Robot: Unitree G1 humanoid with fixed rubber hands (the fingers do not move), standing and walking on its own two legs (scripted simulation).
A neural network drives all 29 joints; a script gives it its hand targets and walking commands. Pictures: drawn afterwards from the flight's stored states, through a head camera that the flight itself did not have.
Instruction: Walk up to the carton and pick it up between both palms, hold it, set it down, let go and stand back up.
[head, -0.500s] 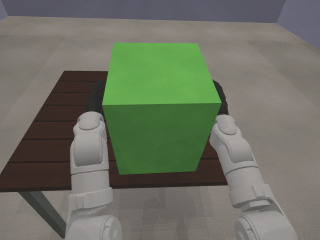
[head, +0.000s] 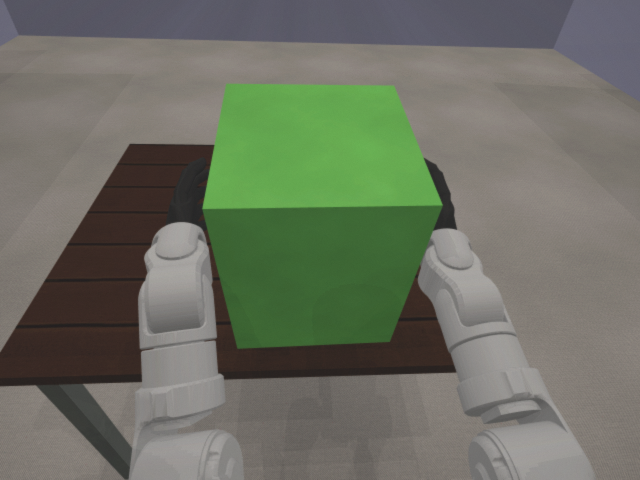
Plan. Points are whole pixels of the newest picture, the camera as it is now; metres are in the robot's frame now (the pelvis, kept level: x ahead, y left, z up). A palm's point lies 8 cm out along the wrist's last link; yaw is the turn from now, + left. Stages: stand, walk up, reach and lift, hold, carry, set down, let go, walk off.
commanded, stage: hold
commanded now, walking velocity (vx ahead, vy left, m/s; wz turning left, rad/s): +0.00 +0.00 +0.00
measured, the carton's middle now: (313, 221) +0.38 +0.02 +0.16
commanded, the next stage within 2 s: none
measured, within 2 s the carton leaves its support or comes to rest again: neither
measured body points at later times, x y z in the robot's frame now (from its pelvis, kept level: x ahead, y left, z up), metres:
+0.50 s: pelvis +0.00 +0.00 +0.00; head -0.04 +0.03 +0.45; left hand +0.37 +0.16 +0.18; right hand +0.37 -0.13 +0.17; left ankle +0.02 +0.09 -0.75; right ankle +0.05 -0.08 -0.75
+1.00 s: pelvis +0.00 +0.00 +0.00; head -0.03 +0.03 +0.45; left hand +0.37 +0.16 +0.18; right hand +0.37 -0.13 +0.18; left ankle +0.02 +0.09 -0.75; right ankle +0.05 -0.08 -0.75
